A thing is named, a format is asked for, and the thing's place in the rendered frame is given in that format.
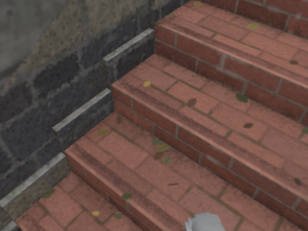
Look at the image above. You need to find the right robot thigh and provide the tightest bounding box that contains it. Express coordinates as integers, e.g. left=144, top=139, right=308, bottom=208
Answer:
left=184, top=212, right=226, bottom=231

